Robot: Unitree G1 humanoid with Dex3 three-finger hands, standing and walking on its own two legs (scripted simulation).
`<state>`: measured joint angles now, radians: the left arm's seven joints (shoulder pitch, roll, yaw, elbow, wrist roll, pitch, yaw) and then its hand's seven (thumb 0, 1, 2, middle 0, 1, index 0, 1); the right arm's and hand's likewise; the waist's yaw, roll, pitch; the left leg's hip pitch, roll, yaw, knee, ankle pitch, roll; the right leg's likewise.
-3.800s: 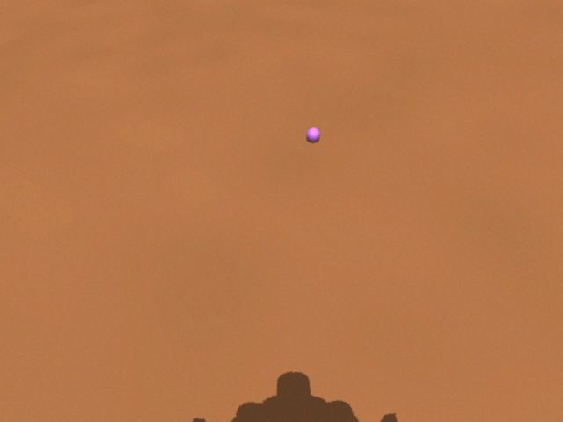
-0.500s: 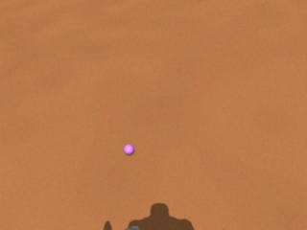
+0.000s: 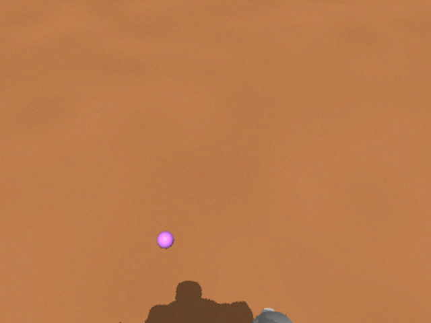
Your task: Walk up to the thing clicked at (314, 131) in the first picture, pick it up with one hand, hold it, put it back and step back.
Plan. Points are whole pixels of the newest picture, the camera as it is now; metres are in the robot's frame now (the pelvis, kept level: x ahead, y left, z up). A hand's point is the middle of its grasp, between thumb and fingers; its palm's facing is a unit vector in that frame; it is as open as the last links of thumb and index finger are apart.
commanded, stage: walk up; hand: left
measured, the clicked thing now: (165, 239) +0.61 +0.23 -0.73
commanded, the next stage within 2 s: none
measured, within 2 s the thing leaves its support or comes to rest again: neither
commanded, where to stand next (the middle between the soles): +0.22 -0.02 m, yaw +0 degrees
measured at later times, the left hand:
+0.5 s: hand (102, 301) +0.22 +0.25 -0.16, palm faces -0.03 -0.92 -0.38, open 7.3 cm
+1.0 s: hand (104, 303) +0.21 +0.25 -0.16, palm faces +0.00 -0.94 -0.35, open 7.3 cm
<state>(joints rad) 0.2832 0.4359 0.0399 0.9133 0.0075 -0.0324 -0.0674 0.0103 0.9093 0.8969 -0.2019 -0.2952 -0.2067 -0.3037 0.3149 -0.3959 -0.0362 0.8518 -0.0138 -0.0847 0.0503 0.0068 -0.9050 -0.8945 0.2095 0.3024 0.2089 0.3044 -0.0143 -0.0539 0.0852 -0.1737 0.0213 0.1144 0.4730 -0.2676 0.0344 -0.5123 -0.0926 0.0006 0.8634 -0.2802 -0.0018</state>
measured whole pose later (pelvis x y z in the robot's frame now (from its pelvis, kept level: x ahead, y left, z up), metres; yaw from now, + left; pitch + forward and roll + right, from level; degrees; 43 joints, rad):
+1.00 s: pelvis +0.15 -0.01 +0.00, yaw +1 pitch -2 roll +0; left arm 0.11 0.36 0.00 1.13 -0.01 0.00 -0.01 0.01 0.91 0.90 -0.20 -0.30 -0.21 -0.30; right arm 0.02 -0.37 0.01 1.10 0.01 -0.01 0.02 0.01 -0.91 -0.89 0.21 0.30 0.21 0.30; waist 0.02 0.02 0.09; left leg -0.28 0.03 0.01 0.49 -0.17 -0.01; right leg -0.21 -0.03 -0.04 0.49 -0.24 0.01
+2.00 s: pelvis +0.18 -0.02 +0.00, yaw +0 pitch -1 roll +1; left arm 0.18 0.38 0.05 1.09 0.04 -0.01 -0.04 0.01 0.91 0.90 -0.20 -0.30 -0.21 -0.30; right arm 0.15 -0.37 -0.05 1.07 -0.04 -0.02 0.04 0.01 -0.91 -0.89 0.21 0.30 0.21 0.30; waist 0.00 -0.01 0.03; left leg -0.22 0.01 0.01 0.43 -0.18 0.02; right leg -0.22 -0.03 -0.03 0.55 -0.41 -0.02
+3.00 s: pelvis +0.21 -0.04 -0.01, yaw +4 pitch -1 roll +2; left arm 0.31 0.39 0.07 0.81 0.04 -0.02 -0.04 0.01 0.90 0.90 -0.21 -0.30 -0.21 -0.30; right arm 0.26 -0.41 -0.05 0.94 -0.04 0.03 0.05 0.01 -0.91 -0.89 0.21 0.30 0.21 0.30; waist 0.04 0.01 0.09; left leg -0.24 -0.03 -0.01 0.60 -0.44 0.01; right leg -0.24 -0.05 -0.07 0.61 -0.35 -0.03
